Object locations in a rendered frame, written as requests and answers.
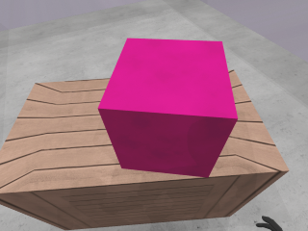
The pedestal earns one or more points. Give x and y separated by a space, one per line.
58 165

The right robot hand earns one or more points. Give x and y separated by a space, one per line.
270 224

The carton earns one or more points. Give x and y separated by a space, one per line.
169 105

